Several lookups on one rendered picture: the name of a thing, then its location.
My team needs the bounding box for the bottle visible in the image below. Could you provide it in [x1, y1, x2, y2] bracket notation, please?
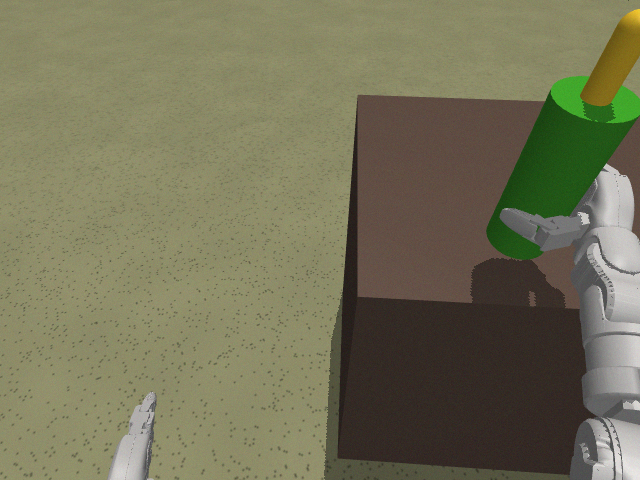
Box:
[486, 9, 640, 260]

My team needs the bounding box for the right robot hand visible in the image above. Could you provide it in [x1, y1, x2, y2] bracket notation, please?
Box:
[499, 163, 634, 252]

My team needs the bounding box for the left robot hand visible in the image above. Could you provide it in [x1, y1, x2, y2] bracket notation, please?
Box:
[107, 392, 157, 480]

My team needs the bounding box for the right robot arm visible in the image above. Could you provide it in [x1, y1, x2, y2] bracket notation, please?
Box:
[570, 226, 640, 480]

